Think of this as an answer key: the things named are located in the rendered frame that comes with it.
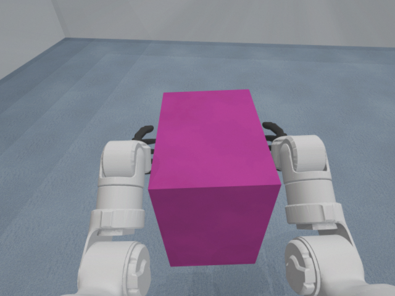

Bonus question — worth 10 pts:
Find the carton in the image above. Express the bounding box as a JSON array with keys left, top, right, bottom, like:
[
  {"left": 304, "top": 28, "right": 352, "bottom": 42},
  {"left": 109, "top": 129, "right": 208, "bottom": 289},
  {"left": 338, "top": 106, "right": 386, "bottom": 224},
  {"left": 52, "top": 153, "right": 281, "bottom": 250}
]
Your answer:
[{"left": 148, "top": 89, "right": 281, "bottom": 267}]

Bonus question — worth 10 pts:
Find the right robot hand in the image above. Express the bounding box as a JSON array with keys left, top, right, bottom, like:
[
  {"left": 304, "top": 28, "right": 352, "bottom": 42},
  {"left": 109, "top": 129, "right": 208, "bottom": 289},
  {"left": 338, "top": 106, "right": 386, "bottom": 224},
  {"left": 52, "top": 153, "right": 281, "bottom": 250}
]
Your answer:
[{"left": 262, "top": 122, "right": 287, "bottom": 171}]

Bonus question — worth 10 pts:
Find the robot right upper arm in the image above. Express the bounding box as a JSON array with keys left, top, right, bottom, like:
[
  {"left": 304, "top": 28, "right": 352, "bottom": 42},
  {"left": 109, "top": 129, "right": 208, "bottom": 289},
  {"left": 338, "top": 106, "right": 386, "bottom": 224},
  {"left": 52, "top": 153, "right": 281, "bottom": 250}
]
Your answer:
[{"left": 285, "top": 235, "right": 395, "bottom": 296}]

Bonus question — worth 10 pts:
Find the robot left upper arm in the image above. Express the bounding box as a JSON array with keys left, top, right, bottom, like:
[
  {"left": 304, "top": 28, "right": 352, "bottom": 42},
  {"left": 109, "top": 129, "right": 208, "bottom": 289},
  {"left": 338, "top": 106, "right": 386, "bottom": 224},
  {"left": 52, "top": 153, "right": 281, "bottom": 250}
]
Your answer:
[{"left": 61, "top": 241, "right": 151, "bottom": 296}]

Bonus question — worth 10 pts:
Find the robot right forearm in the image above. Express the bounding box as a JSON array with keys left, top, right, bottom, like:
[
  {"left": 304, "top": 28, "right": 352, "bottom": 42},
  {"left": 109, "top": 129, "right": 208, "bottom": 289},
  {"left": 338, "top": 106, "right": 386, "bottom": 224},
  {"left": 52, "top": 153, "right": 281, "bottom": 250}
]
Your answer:
[{"left": 271, "top": 135, "right": 364, "bottom": 271}]

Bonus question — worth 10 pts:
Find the robot left forearm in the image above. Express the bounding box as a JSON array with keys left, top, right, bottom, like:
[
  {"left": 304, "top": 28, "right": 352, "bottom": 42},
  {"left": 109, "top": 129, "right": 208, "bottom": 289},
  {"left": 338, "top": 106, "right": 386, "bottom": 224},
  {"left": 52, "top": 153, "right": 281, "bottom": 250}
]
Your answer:
[{"left": 77, "top": 140, "right": 151, "bottom": 286}]

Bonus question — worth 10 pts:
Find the left robot hand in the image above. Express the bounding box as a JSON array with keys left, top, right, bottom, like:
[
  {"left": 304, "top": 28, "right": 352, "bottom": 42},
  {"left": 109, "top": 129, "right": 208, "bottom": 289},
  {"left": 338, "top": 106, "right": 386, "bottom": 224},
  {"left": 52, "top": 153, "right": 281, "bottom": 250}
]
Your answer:
[{"left": 132, "top": 125, "right": 156, "bottom": 174}]

